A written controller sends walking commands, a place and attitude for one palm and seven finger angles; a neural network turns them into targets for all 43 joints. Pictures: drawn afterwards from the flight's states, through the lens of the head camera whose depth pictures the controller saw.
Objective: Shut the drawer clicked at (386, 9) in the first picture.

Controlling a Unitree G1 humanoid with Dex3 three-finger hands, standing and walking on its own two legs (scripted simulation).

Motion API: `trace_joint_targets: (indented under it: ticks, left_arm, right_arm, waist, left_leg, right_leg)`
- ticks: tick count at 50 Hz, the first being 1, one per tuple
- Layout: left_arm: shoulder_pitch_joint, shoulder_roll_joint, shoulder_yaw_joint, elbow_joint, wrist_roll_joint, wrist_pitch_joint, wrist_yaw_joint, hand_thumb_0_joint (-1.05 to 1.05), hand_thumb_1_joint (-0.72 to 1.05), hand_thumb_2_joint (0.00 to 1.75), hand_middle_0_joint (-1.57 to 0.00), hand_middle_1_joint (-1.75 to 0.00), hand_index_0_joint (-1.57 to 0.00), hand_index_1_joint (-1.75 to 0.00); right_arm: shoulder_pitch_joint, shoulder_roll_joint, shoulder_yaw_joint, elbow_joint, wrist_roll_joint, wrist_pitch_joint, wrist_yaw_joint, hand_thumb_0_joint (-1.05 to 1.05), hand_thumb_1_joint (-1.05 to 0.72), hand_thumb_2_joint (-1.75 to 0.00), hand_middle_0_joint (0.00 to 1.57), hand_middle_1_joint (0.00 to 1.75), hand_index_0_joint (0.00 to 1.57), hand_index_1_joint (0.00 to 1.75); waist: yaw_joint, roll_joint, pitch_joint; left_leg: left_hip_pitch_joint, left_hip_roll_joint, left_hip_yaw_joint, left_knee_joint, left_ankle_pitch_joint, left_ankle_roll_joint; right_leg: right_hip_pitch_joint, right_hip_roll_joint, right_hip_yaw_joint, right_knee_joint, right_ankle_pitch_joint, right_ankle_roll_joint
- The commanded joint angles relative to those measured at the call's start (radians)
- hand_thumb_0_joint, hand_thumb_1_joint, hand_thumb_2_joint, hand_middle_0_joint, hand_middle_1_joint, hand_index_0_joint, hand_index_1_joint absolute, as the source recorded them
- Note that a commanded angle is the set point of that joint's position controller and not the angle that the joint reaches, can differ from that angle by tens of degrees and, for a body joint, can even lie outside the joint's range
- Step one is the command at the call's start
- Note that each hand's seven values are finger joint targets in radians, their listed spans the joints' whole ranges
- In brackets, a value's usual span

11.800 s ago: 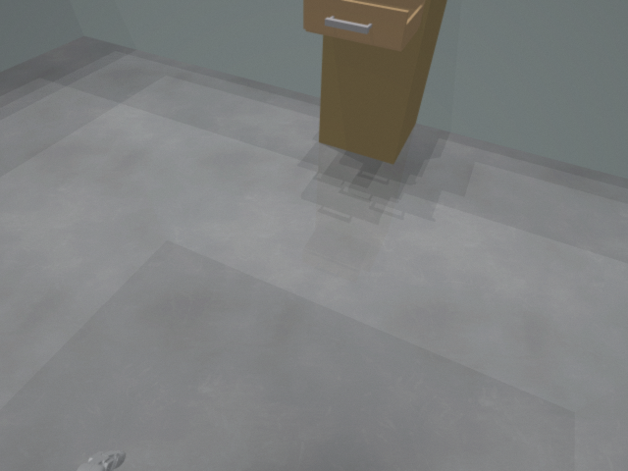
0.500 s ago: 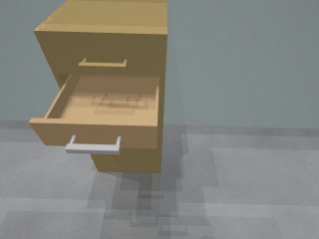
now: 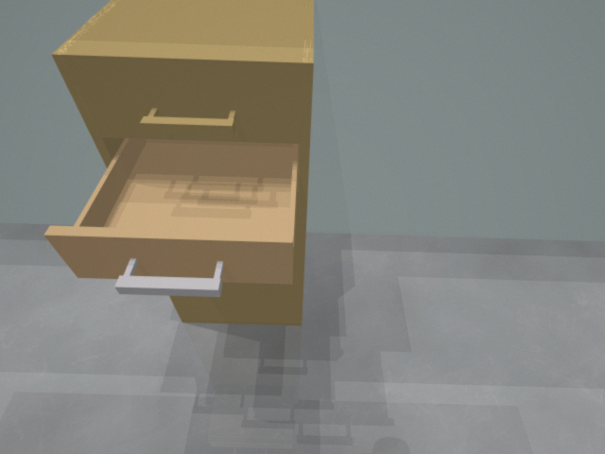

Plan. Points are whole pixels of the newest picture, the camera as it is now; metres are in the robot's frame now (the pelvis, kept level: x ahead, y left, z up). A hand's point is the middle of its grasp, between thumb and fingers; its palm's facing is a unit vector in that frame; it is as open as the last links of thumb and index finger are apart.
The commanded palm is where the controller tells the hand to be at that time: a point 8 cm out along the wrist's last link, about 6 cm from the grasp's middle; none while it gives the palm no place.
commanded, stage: look again from close up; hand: left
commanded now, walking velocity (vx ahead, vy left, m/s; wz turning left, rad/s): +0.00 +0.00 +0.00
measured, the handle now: (173, 275) +0.38 +0.24 -0.03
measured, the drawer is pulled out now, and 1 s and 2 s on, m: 0.25 0.25 0.25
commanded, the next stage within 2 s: raise the hand and make a fist in 0.24 s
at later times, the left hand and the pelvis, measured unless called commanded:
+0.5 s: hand (165, 444) +0.15 +0.19 -0.06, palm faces +0.25 -0.95 -0.19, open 7.0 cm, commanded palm +0.10 +0.22 -0.06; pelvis +0.00 -0.01 -0.01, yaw +2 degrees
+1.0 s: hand (183, 420) +0.16 +0.16 -0.01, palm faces +0.03 -1.00 -0.07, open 4.7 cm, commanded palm +0.14 +0.22 -0.01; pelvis -0.03 -0.04 -0.08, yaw +3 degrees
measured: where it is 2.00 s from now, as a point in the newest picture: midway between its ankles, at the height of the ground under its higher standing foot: outside the picture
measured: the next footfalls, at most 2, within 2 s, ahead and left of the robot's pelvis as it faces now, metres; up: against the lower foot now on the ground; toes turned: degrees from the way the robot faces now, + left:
none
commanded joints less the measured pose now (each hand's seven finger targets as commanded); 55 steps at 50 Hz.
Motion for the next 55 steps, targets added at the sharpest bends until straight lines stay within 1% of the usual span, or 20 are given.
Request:
trace_joint_targets:
  ticks: [1,16,17,18,19,20,21,22,23,24,27,29,31,33,36,39,40,44,50,55]
  left_arm:
    - [0.067,0.101,0.021,-0.021,0.004,-0.018,0.01,0.0,0.9,0.9,-0.2,-0.3,-0.2,-0.3]
    - [0.064,0.092,0.027,-0.02,0.005,-0.018,0.009,0.0,0.9,0.9,-0.2,-0.3,-0.2,-0.3]
    - [0.122,0.125,0.027,0.012,0.019,-0.034,0.047,0.0,0.9,0.9,-0.2,-0.3,-0.2,-0.3]
    - [-0.601,0.321,0.122,-1.566,-0.196,-0.25,0.04,0.0,0.9,0.9,-0.22,-0.32,-0.22,-0.32]
    - [-0.189,0.263,0.126,-1.319,-0.11,-0.197,0.094,0.0,0.9,0.9,-0.24,-0.34,-0.24,-0.34]
    - [0.09,0.048,0.005,-1.155,-0.134,-0.059,0.126,0.0,0.9,0.9,-0.26,-0.37,-0.26,-0.37]
    - [0.079,-0.058,-0.072,-1.166,-0.153,-0.046,0.101,0.0,0.9,0.9,-0.28,-0.39,-0.28,-0.39]
    - [0.016,-0.001,-0.032,-1.222,-0.162,-0.088,0.089,0.0,0.9,0.9,-0.3,-0.41,-0.3,-0.41]
    - [0.037,0.046,0.022,-1.2,-0.153,-0.138,0.073,0.0,0.9,0.9,-0.32,-0.43,-0.32,-0.43]
    - [0.103,-0.004,0.011,-1.141,-0.156,-0.194,0.044,0.0,0.9,0.9,-0.34,-0.45,-0.34,-0.45]
    - [0.382,-0.054,0.057,-1.0,-0.195,-0.392,-0.111,0.0,0.9,0.9,-0.4,-0.52,-0.4,-0.52]
    - [0.416,-0.006,0.121,-1.013,-0.232,-0.548,-0.238,0.0,0.9,0.9,-0.44,-0.56,-0.44,-0.56]
    - [0.417,0.122,0.253,-1.033,-0.234,-0.618,-0.312,0.0,0.9,0.9,-0.48,-0.6,-0.48,-0.6]
    - [0.352,0.124,0.24,-1.166,-0.243,-0.569,-0.314,0.0,0.9,0.9,-0.52,-0.65,-0.52,-0.65]
    - [0.181,0.152,0.243,-1.386,-0.262,-0.515,-0.255,0.0,0.9,0.9,-0.58,-0.71,-0.58,-0.71]
    - [0.112,0.167,0.246,-1.517,-0.25,-0.546,-0.215,0.0,0.9,0.9,-0.64,-0.78,-0.64,-0.78]
    - [0.039,0.183,0.233,-1.557,-0.249,-0.564,-0.225,0.0,0.9,0.9,-0.66,-0.8,-0.66,-0.8]
    - [-0.003,0.177,0.188,-1.446,-0.274,-0.552,-0.317,0.0,0.9,0.9,-0.74,-0.88,-0.74,-0.88]
    - [0.115,0.266,0.352,-1.269,-0.34,-0.336,-0.376,0.0,0.9,0.9,-0.86,-1.01,-0.86,-1.01]
    - [0.152,0.26,0.402,-1.337,-0.353,-0.343,-0.315,0.0,0.9,0.9,-0.96,-1.12,-0.96,-1.12]
  right_arm:
    - [0.046,-0.099,-0.023,-0.023,0.002,-0.019,-0.007,0.0,-0.9,-0.9,0.2,0.3,0.2,0.3]
    - [0.04,-0.098,-0.024,-0.022,0.0,-0.021,-0.012,0.0,-0.9,-0.9,0.2,0.3,0.2,0.3]
    - [-0.053,-0.129,-0.031,-0.099,0.008,-0.029,-0.005,0.0,-0.9,-0.9,0.2,0.3,0.2,0.3]
    - [-0.012,-0.303,-0.054,-0.442,0.046,-0.173,-0.048,0.0,-0.9,-0.9,0.2,0.3,0.2,0.3]
    - [-0.099,-0.21,-0.035,-0.396,0.044,-0.26,-0.078,0.0,-0.9,-0.9,0.2,0.3,0.2,0.3]
    - [-0.102,-0.174,-0.056,-0.4,0.065,-0.29,-0.069,0.0,-0.9,-0.9,0.2,0.3,0.2,0.3]
    - [-0.061,-0.193,-0.05,-0.384,0.066,-0.296,-0.062,0.0,-0.9,-0.9,0.2,0.3,0.2,0.3]
    - [-0.096,-0.223,-0.064,-0.444,0.06,-0.316,-0.062,0.0,-0.9,-0.9,0.2,0.3,0.2,0.3]
    - [-0.09,-0.246,-0.079,-0.468,0.042,-0.327,-0.058,0.0,-0.9,-0.9,0.2,0.3,0.2,0.3]
    - [-0.095,-0.239,-0.085,-0.5,0.025,-0.335,-0.052,0.0,-0.9,-0.9,0.2,0.3,0.2,0.3]
    - [-0.146,-0.218,-0.111,-0.596,0.015,-0.336,-0.009,0.0,-0.9,-0.9,0.2,0.3,0.2,0.3]
    - [-0.174,-0.221,-0.128,-0.645,0.014,-0.327,0.022,0.0,-0.9,-0.9,0.2,0.3,0.2,0.3]
    - [-0.196,-0.227,-0.141,-0.706,0.023,-0.304,0.036,0.0,-0.9,-0.9,0.2,0.3,0.2,0.3]
    - [-0.227,-0.222,-0.132,-0.785,0.031,-0.275,0.026,0.0,-0.9,-0.9,0.2,0.3,0.2,0.3]
    - [-0.198,-0.209,-0.124,-0.834,0.037,-0.243,-0.002,0.0,-0.9,-0.9,0.2,0.3,0.2,0.3]
    - [-0.127,-0.191,-0.112,-0.814,0.033,-0.231,-0.025,0.0,-0.9,-0.9,0.2,0.3,0.2,0.3]
    - [-0.109,-0.196,-0.105,-0.803,0.028,-0.233,-0.032,0.0,-0.9,-0.9,0.2,0.3,0.2,0.3]
    - [-0.111,-0.21,-0.082,-0.751,0.039,-0.269,-0.052,0.0,-0.9,-0.9,0.2,0.3,0.2,0.3]
    - [-0.159,-0.208,-0.073,-0.747,0.061,-0.27,-0.07,0.0,-0.9,-0.9,0.2,0.3,0.2,0.3]
    - [-0.164,-0.186,-0.074,-0.736,0.051,-0.271,-0.064,0.0,-0.9,-0.9,0.2,0.3,0.2,0.3]
  waist:
    - [0.004,0.013,0.029]
    - [0.004,0.005,0.029]
    - [0.034,-0.028,0.048]
    - [-0.099,0.177,-0.463]
    - [0.004,0.266,-0.457]
    - [-0.024,0.21,-0.239]
    - [-0.039,0.122,-0.126]
    - [-0.058,0.047,-0.03]
    - [-0.073,-0.041,-0.046]
    - [-0.066,-0.133,-0.033]
    - [0.038,-0.228,-0.09]
    - [0.056,-0.182,-0.151]
    - [0.083,-0.059,-0.217]
    - [0.088,0.01,-0.286]
    - [0.045,0.047,-0.326]
    - [-0.003,0.096,-0.345]
    - [-0.035,0.052,-0.353]
    - [-0.073,0.073,-0.287]
    - [0.007,-0.039,-0.336]
    - [0.035,-0.039,-0.326]
  left_leg:
    - [-0.027,0.099,-0.105,-0.094,0.111,0.006]
    - [-0.009,0.104,-0.104,-0.095,0.147,0.006]
    - [-0.075,0.12,-0.079,0.121,0.241,-0.028]
    - [0.218,0.013,-0.075,-0.01,0.287,-0.004]
    - [0.246,0.055,-0.069,-0.025,0.396,-0.007]
    - [0.086,0.066,-0.097,-0.042,0.35,-0.04]
    - [0.012,0.049,-0.092,-0.021,0.213,-0.026]
    - [-0.072,0.031,-0.115,0.016,0.087,-0.015]
    - [-0.121,0.02,-0.116,0.061,0.019,-0.01]
    - [-0.186,0.011,-0.119,0.109,-0.013,-0.011]
    - [-0.361,-0.001,-0.081,0.259,-0.024,-0.034]
    - [-0.462,-0.01,-0.065,0.364,-0.021,-0.044]
    - [-0.517,-0.021,-0.039,0.435,-0.014,-0.04]
    - [-0.533,-0.027,-0.023,0.45,-0.043,-0.026]
    - [-0.537,-0.017,-0.043,0.492,-0.095,-0.011]
    - [-0.507,0.003,-0.067,0.531,-0.037,-0.001]
    - [-0.514,0.01,-0.078,0.551,-0.033,0.004]
    - [-0.544,0.019,-0.097,0.567,-0.103,0.003]
    - [-0.561,0.006,-0.098,0.505,-0.089,-0.001]
    - [-0.503,0.006,-0.101,0.437,-0.019,-0.009]
  right_leg:
    - [-0.023,-0.07,0.071,-0.088,0.096,-0.037]
    - [-0.016,-0.068,0.066,-0.088,0.13,-0.036]
    - [-0.038,-0.127,0.138,-0.089,0.526,-0.028]
    - [0.06,-0.015,0.038,0.012,0.402,-0.041]
    - [0.008,0.028,0.017,0.071,0.183,-0.057]
    - [-0.105,0.029,-0.036,0.082,0.033,-0.041]
    - [-0.139,0.033,-0.045,0.067,0.048,-0.034]
    - [-0.192,0.035,-0.054,0.048,0.028,-0.028]
    - [-0.25,0.04,-0.058,0.055,-0.02,-0.026]
    - [-0.313,0.047,-0.07,0.091,-0.062,-0.023]
    - [-0.404,0.052,-0.059,0.239,-0.098,-0.034]
    - [-0.435,0.045,-0.035,0.348,-0.041,-0.043]
    - [-0.431,0.03,0.008,0.417,-0.002,-0.054]
    - [-0.43,0.031,0.024,0.444,-0.032,-0.05]
    - [-0.468,0.035,0.076,0.419,-0.126,-0.039]
    - [-0.475,0.041,0.089,0.412,-0.05,-0.035]
    - [-0.494,0.048,0.087,0.422,-0.044,-0.03]
    - [-0.542,0.046,0.101,0.373,-0.148,-0.026]
    - [-0.357,0.01,0.155,0.271,-0.195,0.003]
    - [-0.294,0.003,0.12,0.277,-0.058,0.01]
